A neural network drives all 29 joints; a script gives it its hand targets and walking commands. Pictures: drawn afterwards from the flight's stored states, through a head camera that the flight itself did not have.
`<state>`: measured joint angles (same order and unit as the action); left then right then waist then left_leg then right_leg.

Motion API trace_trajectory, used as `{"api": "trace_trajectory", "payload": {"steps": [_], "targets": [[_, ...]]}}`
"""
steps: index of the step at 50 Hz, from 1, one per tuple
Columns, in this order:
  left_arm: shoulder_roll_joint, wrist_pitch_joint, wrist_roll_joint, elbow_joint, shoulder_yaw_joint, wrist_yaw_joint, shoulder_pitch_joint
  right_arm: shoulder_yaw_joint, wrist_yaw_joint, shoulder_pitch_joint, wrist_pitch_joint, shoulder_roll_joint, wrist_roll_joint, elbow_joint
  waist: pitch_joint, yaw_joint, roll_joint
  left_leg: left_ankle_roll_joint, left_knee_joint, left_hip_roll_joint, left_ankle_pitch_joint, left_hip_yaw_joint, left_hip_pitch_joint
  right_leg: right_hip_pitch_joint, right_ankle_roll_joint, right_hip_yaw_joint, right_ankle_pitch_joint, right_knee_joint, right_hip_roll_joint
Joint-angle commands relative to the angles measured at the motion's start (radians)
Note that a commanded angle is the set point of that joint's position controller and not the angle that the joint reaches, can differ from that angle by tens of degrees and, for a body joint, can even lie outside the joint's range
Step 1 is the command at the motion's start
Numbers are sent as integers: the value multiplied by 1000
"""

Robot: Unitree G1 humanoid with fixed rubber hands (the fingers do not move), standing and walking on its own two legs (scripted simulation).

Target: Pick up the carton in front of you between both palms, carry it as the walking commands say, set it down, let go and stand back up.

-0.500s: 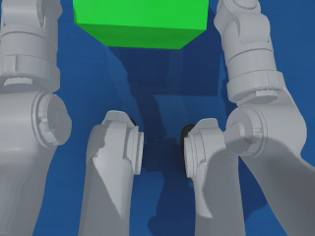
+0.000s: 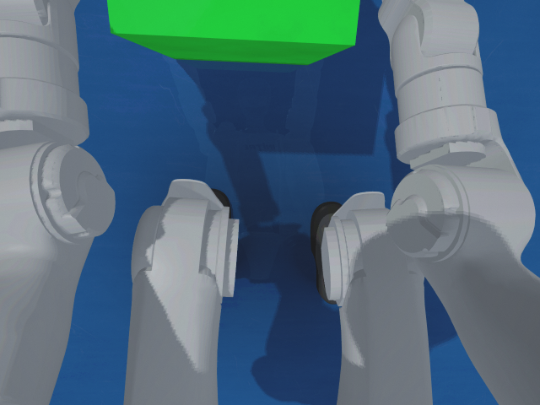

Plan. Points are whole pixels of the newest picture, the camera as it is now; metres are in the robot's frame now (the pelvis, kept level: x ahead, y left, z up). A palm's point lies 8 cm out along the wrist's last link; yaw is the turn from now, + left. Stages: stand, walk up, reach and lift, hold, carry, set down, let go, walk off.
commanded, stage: set down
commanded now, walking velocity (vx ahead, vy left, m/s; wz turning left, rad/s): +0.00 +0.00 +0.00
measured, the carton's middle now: out of the picture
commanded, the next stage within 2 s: let go in 1.50 s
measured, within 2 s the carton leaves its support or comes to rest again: neither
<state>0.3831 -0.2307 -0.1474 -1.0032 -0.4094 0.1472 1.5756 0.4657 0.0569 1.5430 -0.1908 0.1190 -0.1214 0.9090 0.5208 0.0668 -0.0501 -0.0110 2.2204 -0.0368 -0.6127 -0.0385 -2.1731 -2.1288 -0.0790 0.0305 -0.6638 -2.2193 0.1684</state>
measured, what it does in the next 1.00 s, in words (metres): rises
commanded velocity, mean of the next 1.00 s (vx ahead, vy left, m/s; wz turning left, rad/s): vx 0.00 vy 0.00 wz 0.00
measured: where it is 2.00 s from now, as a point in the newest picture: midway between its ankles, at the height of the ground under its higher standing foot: (269, 264)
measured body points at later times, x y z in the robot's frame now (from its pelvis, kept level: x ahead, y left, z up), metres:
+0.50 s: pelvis +0.00 +0.01 -0.01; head +0.38 +0.04 +0.21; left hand +0.57 +0.28 -0.19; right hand +0.59 -0.12 -0.19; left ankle +0.11 +0.12 -0.34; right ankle +0.10 -0.12 -0.34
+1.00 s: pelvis +0.00 +0.01 +0.10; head +0.35 +0.05 +0.37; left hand +0.58 +0.28 -0.01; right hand +0.60 -0.10 -0.01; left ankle +0.11 +0.12 -0.34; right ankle +0.10 -0.12 -0.34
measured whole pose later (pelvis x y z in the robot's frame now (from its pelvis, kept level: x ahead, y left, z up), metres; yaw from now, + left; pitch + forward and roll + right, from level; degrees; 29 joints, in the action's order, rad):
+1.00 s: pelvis +0.00 +0.01 +0.10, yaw +0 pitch +44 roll -4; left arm 0.48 -0.21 0.04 -1.08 -0.23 0.03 1.52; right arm 0.30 0.17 1.45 -0.23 0.24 0.04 0.94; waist 0.15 0.03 -0.04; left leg 0.02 1.84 -0.03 -0.51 -0.04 -2.10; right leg -2.04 -0.05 0.01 -0.56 -1.83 0.08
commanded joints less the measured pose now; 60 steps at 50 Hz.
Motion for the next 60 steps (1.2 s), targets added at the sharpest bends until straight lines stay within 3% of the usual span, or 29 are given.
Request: {"api": "trace_trajectory", "payload": {"steps": [1, 6, 8, 10, 12, 13, 15, 17, 21, 26, 32, 37, 43, 52, 60], "targets": [[-655, -43, 36, -120, 239, 166, 241, -255, -145, 279, -60, -590, 26, 134, -716, 13, -22, 38, -183, -38, 167, 40, 356, 297, 64, -90, 142, 173, -1], [-636, -23, 44, -117, 241, 163, 225, -265, -143, 264, -44, -575, 22, 116, -720, 11, -19, 34, -165, -38, 229, 37, 387, 332, 54, -94, 190, 154, -12], [-556, -4, 41, -114, 222, 145, 210, -254, -128, 239, -33, -524, 18, 107, -738, 18, -16, 25, -160, -34, 258, 41, 409, 358, 46, -99, 212, 148, -17], [-324, 27, 23, -120, 156, 87, 154, -189, -76, 166, -10, -305, -1, 106, -767, 16, 0, 10, -156, -23, 288, 46, 444, 385, 34, -105, 237, 144, -29], [47, 80, 26, -110, 93, -25, 126, -123, 20, 95, 33, 70, -3, 76, -841, 12, 14, -4, -160, -12, 327, 44, 502, 413, 23, -105, 271, 141, -41], [167, 112, 58, -87, 93, -77, 159, -128, 62, 119, 59, 186, 32, 48, -914, 14, 21, -6, -154, -10, 386, 35, 536, 429, 19, -100, 323, 134, -47], [256, 160, 131, -62, 113, -136, 241, -174, 101, 206, 96, 253, 123, 20, -1084, 26, 26, -2, -124, -2, 529, 17, 592, 447, 15, -88, 449, 106, -59], [287, 186, 208, -58, 164, -159, 297, -255, 113, 278, 112, 263, 215, 4, -1211, 42, 30, -2, -107, 11, 593, 13, 595, 480, 22, -71, 524, 89, -72], [312, 188, 320, -66, 264, -148, 321, -362, 110, 298, 100, 246, 322, 10, -1347, 58, 12, 2, -126, 26, 570, 32, 585, 587, 32, -68, 548, 77, -80], [323, 147, 364, -81, 313, -130, 340, -355, 122, 315, 64, 271, 345, -7, -1425, 27, 41, 15, -166, 37, 485, 38, 710, 527, 34, -101, 407, 133, -76], [340, 76, 326, 17, 291, -145, 377, -295, 154, 330, 6, 298, 311, -104, -1623, 9, 104, 15, -256, 14, 476, 59, 902, 534, 42, -136, 341, 234, -53], [264, 40, 262, -30, 253, -138, 315, -215, 141, 241, -26, 268, 229, -16, -1443, -20, 126, 9, -359, 6, 399, 52, 805, 406, 46, -133, 259, 337, -56], [206, 51, 199, -36, 196, -120, 244, -151, 111, 185, -11, 231, 151, -6, -1404, -32, 120, -2, -456, 0, 428, 43, 777, 374, 40, -131, 280, 438, -55], [257, 24, 185, 105, 149, -109, 206, -187, 115, 163, -40, 222, 180, -160, -1657, 2, 96, -3, -607, -20, 563, 63, 960, 575, 30, -123, 376, 597, -40], [244, -5, 187, 164, 138, -83, 136, -181, 109, 83, -71, 210, 173, -230, -1704, -14, 102, -8, -757, -29, 667, 61, 1112, 686, 26, -109, 459, 764, -42]]}}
